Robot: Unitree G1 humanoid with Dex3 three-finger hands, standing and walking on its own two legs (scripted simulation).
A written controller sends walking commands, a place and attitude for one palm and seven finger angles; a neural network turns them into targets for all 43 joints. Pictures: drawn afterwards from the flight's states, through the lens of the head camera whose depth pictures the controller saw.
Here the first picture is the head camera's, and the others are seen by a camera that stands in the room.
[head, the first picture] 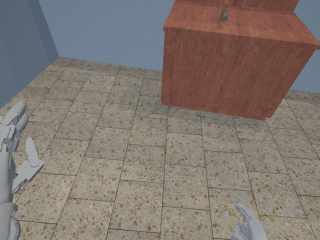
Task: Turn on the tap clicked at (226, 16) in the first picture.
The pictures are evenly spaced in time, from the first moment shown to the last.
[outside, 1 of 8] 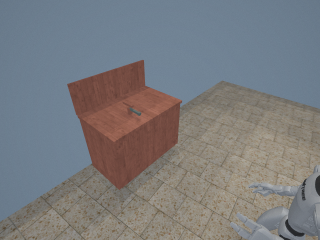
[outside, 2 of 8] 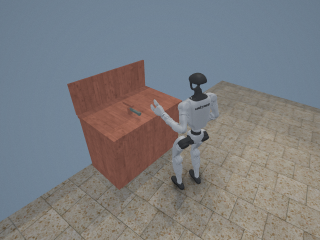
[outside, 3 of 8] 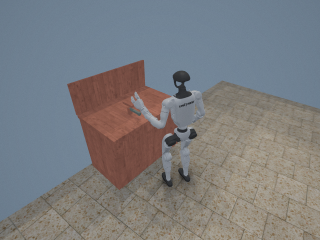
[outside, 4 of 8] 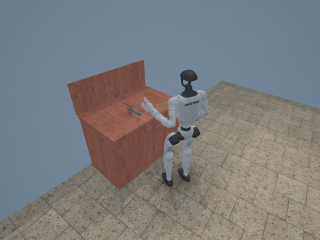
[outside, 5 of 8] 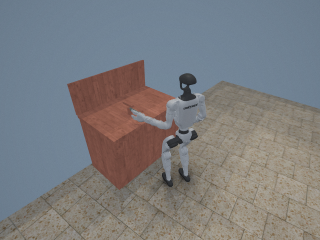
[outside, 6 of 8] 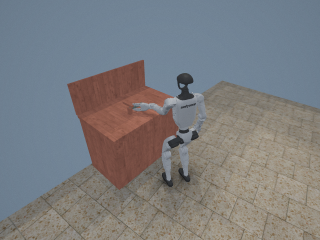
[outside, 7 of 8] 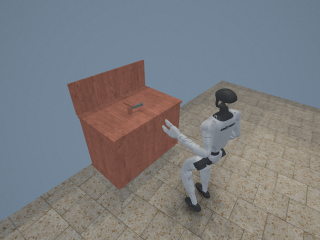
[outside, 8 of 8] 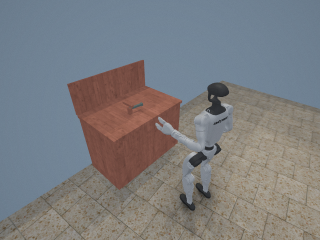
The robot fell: no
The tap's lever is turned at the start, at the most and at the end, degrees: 0 81 80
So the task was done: yes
